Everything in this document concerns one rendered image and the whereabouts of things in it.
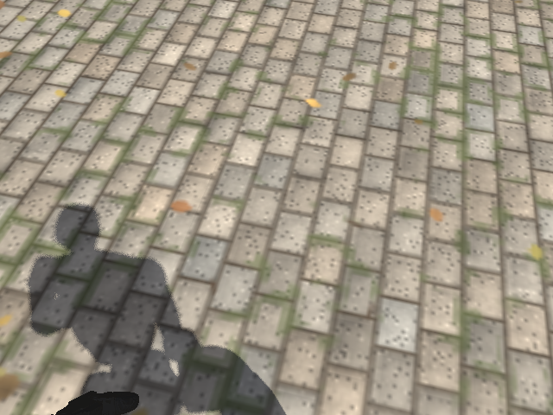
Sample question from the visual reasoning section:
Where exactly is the robot left hand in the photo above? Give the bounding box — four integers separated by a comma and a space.
51, 391, 139, 415

